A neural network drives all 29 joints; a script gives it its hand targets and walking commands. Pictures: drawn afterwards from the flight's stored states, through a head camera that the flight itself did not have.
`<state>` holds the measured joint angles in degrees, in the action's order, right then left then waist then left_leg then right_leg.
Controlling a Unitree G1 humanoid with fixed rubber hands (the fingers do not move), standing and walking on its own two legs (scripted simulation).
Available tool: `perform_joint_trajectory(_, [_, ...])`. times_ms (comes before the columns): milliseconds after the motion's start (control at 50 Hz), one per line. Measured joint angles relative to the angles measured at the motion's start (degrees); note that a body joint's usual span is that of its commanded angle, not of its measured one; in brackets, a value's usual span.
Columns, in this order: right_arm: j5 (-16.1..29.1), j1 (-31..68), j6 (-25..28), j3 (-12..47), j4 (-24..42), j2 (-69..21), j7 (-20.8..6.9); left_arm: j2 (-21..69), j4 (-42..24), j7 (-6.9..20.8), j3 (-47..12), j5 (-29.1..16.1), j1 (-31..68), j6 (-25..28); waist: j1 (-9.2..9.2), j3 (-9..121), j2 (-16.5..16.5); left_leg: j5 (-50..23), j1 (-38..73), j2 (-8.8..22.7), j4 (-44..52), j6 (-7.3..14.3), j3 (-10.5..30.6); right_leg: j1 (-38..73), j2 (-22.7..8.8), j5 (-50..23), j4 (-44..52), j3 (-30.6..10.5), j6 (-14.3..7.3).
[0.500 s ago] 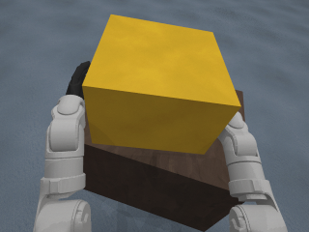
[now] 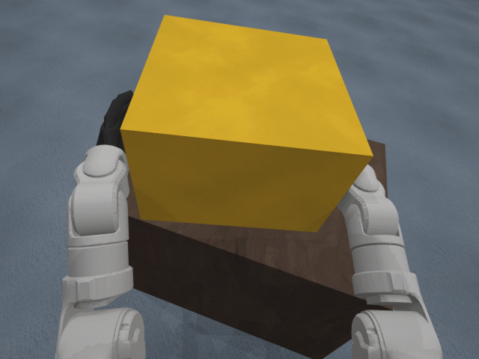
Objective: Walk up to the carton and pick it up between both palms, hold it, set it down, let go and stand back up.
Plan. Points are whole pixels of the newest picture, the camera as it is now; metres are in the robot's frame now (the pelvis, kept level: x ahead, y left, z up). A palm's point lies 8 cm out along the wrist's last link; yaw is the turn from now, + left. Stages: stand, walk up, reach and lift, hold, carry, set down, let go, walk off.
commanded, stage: hold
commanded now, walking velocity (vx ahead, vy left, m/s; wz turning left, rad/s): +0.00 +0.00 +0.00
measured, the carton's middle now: (240, 123) +0.40 +0.00 +0.20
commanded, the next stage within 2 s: none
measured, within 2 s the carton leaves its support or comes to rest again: neither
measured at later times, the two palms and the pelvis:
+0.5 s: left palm (114, 146) +0.35 +0.18 +0.18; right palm (349, 159) +0.36 -0.18 +0.18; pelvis +0.00 +0.00 +0.00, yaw +0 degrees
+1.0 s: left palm (133, 145) +0.37 +0.16 +0.18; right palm (360, 174) +0.34 -0.20 +0.16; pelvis +0.01 +0.00 +0.00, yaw -2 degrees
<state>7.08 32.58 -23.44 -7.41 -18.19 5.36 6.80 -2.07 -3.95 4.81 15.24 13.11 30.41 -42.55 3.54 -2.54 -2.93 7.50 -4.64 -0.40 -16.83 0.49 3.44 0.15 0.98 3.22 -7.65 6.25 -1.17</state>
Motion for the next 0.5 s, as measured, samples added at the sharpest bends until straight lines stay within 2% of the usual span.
perform_joint_trajectory(180, [0.13,-0.92,-0.44,0.48,1.62,0.56,0.39,0.69,-0.11,0.19,0.17,0.00,0.18,0.07,0.48,-0.36,0.13,-0.10,1.19,0.01,0.81,0.03,-0.38,0.76,-0.03,0.18,0.11,-0.36,0.02])
perform_joint_trajectory(340, [1.09,-1.49,-0.98,1.56,2.26,0.99,0.70,1.35,-2.08,0.80,0.57,0.30,-1.16,-0.90,0.19,-0.63,-0.49,-0.25,2.39,0.10,1.53,-0.04,-0.75,1.53,0.01,0.29,0.11,-0.72,-0.07])
perform_joint_trajectory(500, [1.04,-0.16,-0.82,0.85,0.81,0.28,0.74,0.46,-0.93,0.83,0.78,0.03,-0.20,-0.86,-0.48,-0.56,-0.67,-0.06,1.59,0.21,0.68,-0.14,-0.62,0.86,0.11,0.48,-0.60,-0.54,-0.18])
